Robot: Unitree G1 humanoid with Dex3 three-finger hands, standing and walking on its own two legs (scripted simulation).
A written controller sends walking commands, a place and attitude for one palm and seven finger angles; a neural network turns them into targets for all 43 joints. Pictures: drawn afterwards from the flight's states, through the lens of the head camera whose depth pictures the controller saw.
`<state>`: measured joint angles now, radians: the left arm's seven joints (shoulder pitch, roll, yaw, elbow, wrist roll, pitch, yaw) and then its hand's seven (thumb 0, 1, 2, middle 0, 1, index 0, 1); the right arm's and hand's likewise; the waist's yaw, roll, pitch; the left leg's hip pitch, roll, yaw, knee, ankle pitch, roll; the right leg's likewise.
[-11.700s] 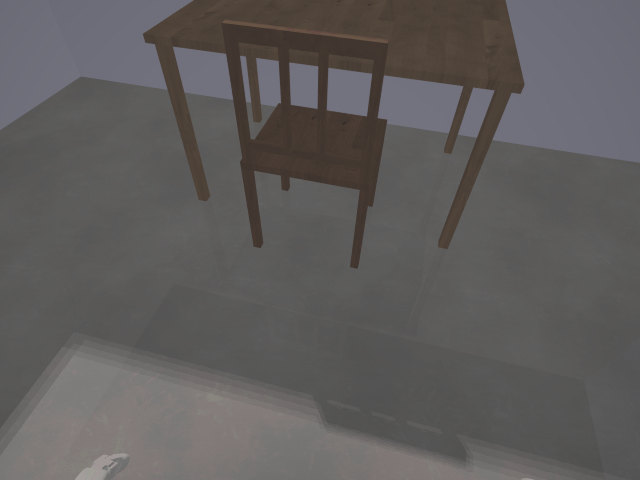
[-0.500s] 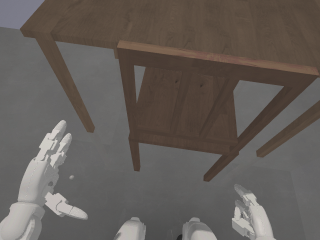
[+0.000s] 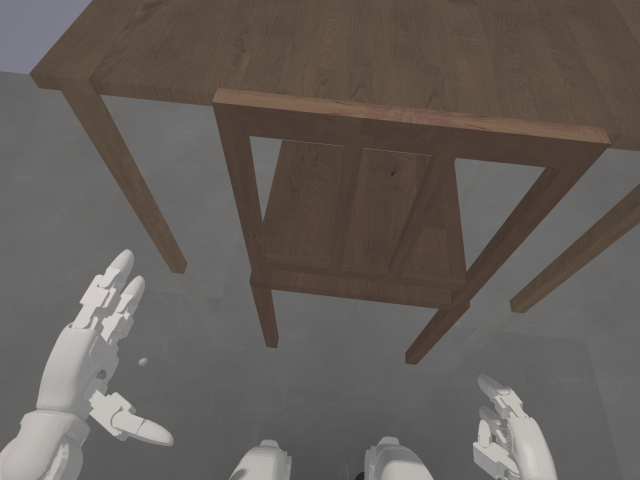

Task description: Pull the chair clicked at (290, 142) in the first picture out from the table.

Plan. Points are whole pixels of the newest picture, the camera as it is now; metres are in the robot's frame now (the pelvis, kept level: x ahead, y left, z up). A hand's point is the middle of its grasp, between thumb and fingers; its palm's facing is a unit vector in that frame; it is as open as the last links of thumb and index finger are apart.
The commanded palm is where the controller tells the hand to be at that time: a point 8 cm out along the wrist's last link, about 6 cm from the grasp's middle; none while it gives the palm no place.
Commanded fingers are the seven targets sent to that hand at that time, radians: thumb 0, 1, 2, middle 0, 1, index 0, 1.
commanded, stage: aim the fingers beside a spindle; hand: left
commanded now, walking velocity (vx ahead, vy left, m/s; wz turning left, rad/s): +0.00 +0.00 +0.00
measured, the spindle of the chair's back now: (343, 216) +0.48 -0.01 -0.01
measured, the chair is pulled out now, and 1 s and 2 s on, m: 0.00 0.00 0.00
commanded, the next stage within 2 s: none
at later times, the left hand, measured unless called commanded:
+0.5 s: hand (181, 340) +0.27 +0.17 +0.03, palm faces -0.08 -0.99 -0.07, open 16.9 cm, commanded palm +0.25 +0.23 +0.03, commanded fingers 0.00 -0.50 0.30 -0.06 -0.08 -0.06 -0.08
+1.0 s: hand (206, 325) +0.29 +0.16 +0.00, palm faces -0.07 -1.00 -0.05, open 16.9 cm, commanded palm +0.28 +0.21 +0.01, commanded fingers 0.00 -0.50 0.30 -0.06 -0.08 -0.06 -0.08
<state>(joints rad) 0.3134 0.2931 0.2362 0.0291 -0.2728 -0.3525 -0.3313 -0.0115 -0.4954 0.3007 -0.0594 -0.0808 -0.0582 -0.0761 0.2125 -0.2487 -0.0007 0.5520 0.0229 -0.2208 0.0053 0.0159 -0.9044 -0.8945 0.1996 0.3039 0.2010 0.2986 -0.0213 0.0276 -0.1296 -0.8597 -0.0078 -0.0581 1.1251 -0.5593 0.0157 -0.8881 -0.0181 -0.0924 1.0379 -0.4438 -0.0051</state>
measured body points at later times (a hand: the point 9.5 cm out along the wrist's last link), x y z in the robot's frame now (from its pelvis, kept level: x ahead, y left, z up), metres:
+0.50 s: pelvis -0.01 -0.02 -0.01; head +0.08 -0.01 +0.43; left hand +0.27 +0.23 +0.04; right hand +0.16 -0.27 -0.09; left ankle -0.01 +0.10 -0.66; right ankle +0.03 -0.12 -0.66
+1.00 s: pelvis -0.01 -0.01 -0.02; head +0.10 -0.01 +0.42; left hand +0.29 +0.21 +0.01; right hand +0.17 -0.25 -0.11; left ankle -0.01 +0.10 -0.66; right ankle +0.03 -0.12 -0.66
